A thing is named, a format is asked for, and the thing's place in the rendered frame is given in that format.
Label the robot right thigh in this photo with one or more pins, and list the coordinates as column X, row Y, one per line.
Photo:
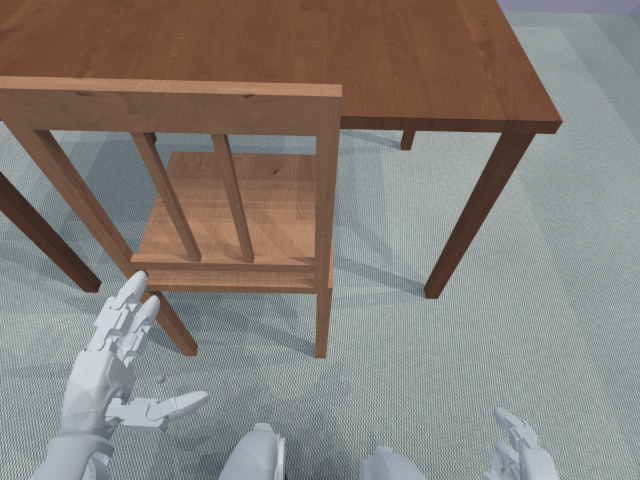
column 389, row 466

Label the left robot forearm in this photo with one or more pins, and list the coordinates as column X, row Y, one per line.
column 76, row 456

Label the robot right hand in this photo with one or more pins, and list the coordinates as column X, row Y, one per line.
column 533, row 463

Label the table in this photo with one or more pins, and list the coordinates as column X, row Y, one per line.
column 411, row 65

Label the robot left thigh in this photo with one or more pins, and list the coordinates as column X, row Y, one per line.
column 259, row 455

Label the robot thigh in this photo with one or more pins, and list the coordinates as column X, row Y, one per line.
column 389, row 466
column 259, row 455

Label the robot left hand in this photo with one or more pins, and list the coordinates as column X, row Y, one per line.
column 105, row 366

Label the chair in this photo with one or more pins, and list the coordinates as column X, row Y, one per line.
column 221, row 221

